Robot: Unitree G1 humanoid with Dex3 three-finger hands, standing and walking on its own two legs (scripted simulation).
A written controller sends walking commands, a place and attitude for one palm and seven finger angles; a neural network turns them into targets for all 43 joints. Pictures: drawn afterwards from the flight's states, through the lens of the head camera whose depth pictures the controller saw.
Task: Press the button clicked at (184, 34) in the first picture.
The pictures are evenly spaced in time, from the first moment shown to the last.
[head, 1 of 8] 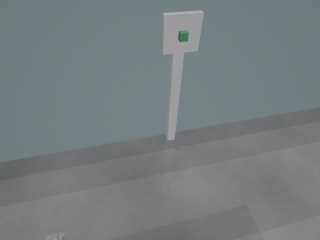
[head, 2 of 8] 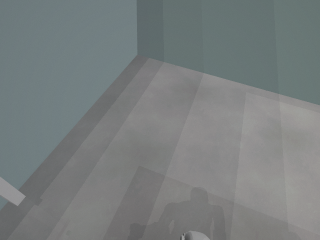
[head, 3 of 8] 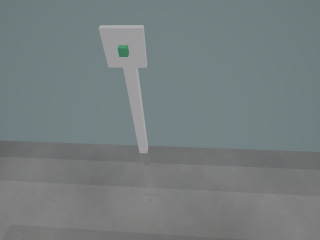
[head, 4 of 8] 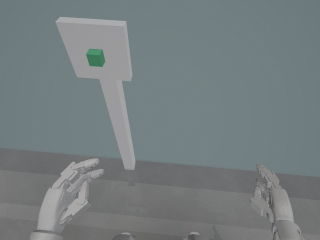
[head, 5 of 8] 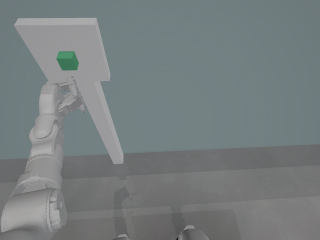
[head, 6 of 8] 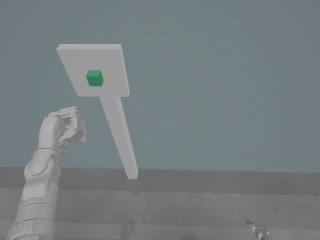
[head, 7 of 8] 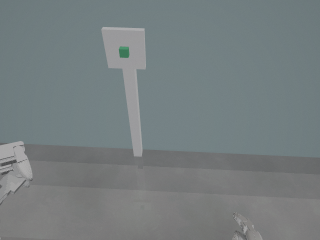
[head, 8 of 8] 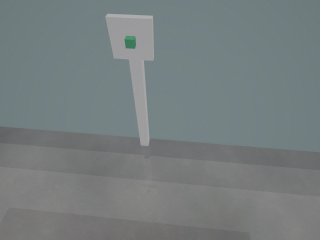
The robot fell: no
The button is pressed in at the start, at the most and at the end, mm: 0 11 0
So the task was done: yes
